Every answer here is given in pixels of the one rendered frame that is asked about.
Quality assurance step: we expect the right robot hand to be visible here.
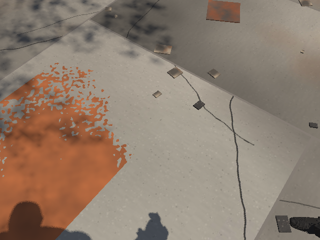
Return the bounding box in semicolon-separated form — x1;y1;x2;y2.
289;216;320;238

